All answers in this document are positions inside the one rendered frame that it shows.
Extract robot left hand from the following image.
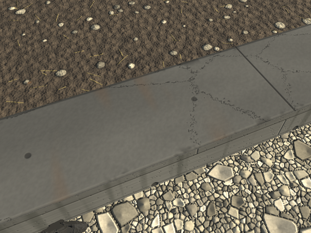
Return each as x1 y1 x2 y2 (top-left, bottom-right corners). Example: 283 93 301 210
39 219 87 233

